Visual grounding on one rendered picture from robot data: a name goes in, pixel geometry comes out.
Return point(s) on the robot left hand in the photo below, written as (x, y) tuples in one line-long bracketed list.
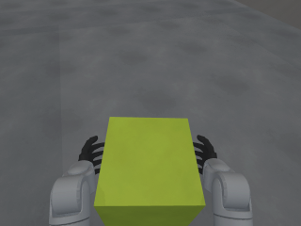
[(87, 152)]

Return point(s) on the carton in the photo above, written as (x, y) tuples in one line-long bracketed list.
[(149, 173)]

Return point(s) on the right robot forearm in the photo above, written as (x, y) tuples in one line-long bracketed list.
[(231, 196)]

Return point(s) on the left robot forearm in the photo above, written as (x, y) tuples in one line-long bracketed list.
[(70, 196)]

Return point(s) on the robot right hand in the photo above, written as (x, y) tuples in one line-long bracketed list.
[(207, 151)]

